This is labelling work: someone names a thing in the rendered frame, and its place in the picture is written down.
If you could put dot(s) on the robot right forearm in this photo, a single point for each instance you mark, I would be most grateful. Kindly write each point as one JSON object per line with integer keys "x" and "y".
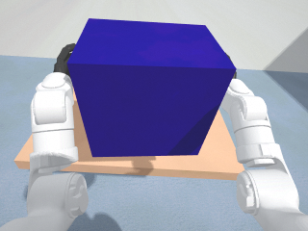
{"x": 251, "y": 125}

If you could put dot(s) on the robot left upper arm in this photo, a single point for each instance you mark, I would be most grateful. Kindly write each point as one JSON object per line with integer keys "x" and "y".
{"x": 54, "y": 202}

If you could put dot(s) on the robot left hand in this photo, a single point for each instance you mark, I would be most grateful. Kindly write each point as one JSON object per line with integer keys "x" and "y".
{"x": 62, "y": 59}

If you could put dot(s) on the robot right hand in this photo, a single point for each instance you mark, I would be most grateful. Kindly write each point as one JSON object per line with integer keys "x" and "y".
{"x": 235, "y": 74}

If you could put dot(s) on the robot left forearm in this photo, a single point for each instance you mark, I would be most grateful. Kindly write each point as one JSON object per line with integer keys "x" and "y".
{"x": 52, "y": 124}

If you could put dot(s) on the table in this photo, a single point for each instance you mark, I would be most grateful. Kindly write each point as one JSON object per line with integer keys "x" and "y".
{"x": 217, "y": 158}

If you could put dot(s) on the carton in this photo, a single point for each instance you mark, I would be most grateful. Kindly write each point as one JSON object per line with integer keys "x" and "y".
{"x": 147, "y": 88}

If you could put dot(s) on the robot right upper arm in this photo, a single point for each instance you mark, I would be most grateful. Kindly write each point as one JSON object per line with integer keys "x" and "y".
{"x": 270, "y": 196}

